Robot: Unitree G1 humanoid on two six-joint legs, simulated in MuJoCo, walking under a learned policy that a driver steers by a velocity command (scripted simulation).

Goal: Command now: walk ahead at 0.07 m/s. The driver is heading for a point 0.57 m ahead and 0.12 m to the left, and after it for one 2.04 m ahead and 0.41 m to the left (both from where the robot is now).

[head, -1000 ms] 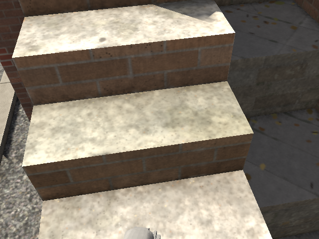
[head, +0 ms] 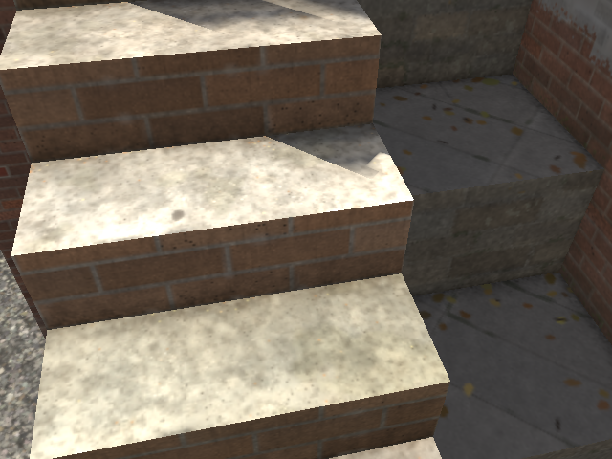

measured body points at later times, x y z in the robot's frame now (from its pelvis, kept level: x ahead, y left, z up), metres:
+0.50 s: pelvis +0.06 -0.02 +0.03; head +0.06 -0.03 +0.48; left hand +0.08 +0.19 -0.13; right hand +0.09 -0.25 -0.13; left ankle +0.04 +0.07 -0.71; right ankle +0.09 -0.12 -0.71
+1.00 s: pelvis +0.16 -0.01 +0.02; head +0.16 -0.02 +0.47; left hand +0.22 +0.23 -0.11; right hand +0.17 -0.26 -0.14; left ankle +0.04 +0.07 -0.68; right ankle +0.13 -0.10 -0.71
